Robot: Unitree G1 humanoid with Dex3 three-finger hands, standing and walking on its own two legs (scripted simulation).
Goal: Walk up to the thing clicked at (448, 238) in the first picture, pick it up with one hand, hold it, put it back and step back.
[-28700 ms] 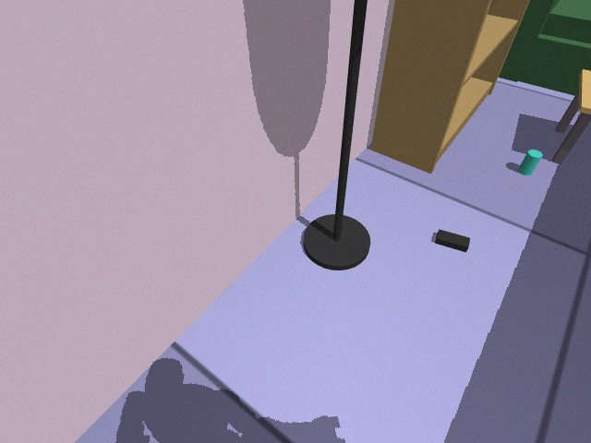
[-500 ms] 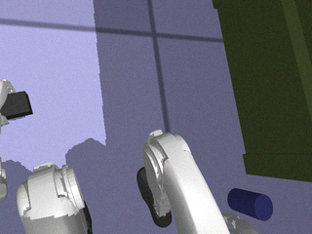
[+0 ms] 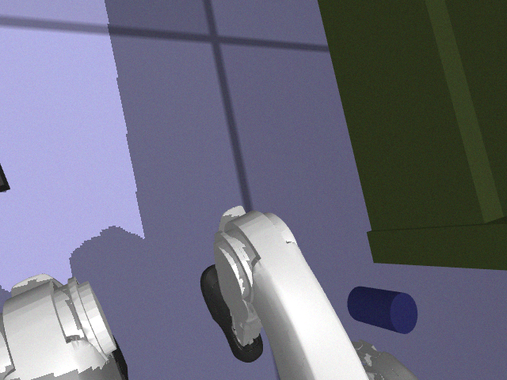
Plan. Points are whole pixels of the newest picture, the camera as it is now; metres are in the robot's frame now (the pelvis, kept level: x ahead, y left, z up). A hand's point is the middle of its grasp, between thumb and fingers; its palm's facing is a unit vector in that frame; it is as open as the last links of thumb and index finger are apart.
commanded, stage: rest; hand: left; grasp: from above
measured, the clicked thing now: out of the picture +0.47 +0.30 -0.27
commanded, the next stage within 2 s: open in 0.72 s
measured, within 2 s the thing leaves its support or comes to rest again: rests again in 0.26 s
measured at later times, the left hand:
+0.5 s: hand out of the picture +0.46 +0.29 -0.25, palm faces -0.45 -0.12 -0.88, open 8.5 cm
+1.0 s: hand out of the picture +0.46 +0.29 -0.25, palm faces -0.45 -0.10 -0.89, open 8.8 cm
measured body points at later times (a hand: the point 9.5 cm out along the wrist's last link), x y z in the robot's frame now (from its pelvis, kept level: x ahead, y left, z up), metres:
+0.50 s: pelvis +0.00 +0.00 +0.00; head +0.28 +0.12 +0.33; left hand +0.48 +0.29 -0.20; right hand +0.03 -0.25 -0.06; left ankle +0.06 +0.13 -0.27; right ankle +0.11 -0.11 -0.27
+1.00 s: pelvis +0.00 +0.01 +0.00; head +0.28 +0.12 +0.33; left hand +0.48 +0.30 -0.20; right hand +0.03 -0.24 -0.05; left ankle +0.06 +0.13 -0.27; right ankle +0.11 -0.11 -0.27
